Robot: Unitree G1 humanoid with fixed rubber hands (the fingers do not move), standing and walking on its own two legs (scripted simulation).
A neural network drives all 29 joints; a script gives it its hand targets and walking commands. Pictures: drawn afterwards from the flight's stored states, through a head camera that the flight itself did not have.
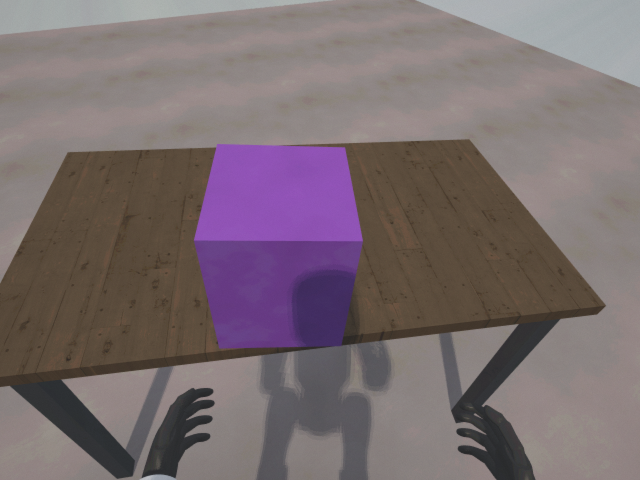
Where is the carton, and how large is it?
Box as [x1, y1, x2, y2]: [194, 144, 362, 348]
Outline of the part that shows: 217,144 194,242 219,348 340,345 362,243 344,147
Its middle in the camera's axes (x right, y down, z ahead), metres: -0.06 +0.02 +0.62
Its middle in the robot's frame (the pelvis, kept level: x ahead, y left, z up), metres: +0.46 +0.10 +0.02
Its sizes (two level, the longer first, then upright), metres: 0.210 0.200 0.250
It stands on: a table, 0.67 m high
